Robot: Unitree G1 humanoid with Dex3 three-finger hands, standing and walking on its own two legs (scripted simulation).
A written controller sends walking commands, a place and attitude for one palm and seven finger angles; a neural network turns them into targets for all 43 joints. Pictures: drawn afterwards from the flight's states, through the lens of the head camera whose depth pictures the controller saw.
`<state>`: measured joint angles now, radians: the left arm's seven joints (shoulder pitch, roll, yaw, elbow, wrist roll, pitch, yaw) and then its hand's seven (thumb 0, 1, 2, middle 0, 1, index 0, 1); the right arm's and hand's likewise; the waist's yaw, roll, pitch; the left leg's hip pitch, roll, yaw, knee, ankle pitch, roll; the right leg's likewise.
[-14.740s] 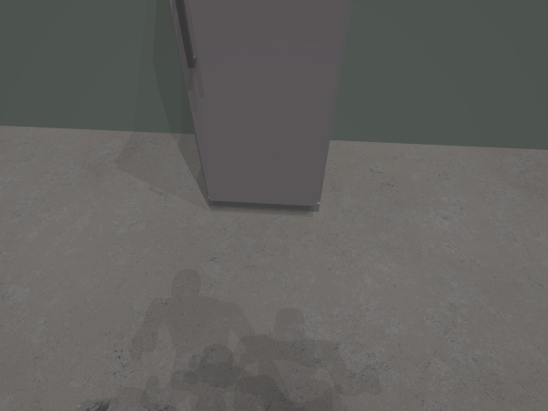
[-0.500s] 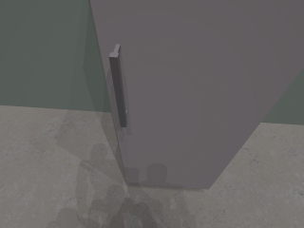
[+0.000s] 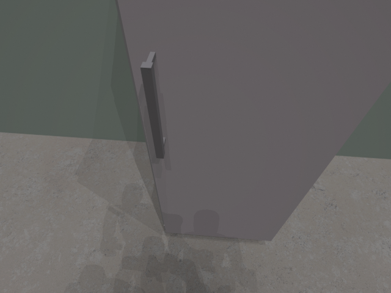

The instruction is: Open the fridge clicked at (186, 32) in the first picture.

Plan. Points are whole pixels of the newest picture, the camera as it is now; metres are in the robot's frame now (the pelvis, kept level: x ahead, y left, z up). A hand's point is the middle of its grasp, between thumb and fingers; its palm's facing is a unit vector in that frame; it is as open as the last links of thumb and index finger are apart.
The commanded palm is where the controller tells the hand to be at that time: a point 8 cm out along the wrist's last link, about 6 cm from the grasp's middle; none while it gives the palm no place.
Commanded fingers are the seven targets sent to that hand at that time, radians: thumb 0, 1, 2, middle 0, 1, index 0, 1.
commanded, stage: raise the hand to about handle height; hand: left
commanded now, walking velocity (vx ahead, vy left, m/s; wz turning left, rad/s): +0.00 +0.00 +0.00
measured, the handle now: (156, 112) +0.45 +0.12 +0.13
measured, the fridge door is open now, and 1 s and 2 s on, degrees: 0 0 0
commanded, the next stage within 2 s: none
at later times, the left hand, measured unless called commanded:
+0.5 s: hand (94, 275) +0.15 +0.19 +0.01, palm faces +0.07 -0.99 -0.08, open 9.5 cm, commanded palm +0.14 +0.25 +0.02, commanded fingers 0.00 0.20 0.60 -0.25 -0.75 -0.25 -0.75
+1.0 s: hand (66, 223) +0.21 +0.24 +0.07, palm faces +0.02 -1.00 -0.08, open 12.5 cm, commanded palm +0.18 +0.30 +0.09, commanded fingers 0.00 -0.38 0.35 -0.29 -1.12 -0.29 -1.12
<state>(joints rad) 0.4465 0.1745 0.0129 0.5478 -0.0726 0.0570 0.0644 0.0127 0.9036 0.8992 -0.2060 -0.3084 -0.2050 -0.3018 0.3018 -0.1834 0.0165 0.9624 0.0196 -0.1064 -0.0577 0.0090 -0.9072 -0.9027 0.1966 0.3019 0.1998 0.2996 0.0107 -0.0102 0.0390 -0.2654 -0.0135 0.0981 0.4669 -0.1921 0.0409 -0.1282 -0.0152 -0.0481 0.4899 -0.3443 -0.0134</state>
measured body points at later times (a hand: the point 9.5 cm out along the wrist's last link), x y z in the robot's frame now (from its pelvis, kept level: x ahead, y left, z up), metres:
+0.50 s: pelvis -0.04 -0.03 -0.06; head -0.01 -0.02 +0.39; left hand +0.14 +0.25 +0.02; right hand +0.17 -0.26 -0.11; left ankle +0.04 +0.09 -0.74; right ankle -0.05 -0.11 -0.74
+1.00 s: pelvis -0.02 +0.01 -0.02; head +0.00 +0.01 +0.43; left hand +0.21 +0.30 +0.08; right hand +0.16 -0.24 -0.09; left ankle +0.04 +0.09 -0.74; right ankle -0.05 -0.11 -0.74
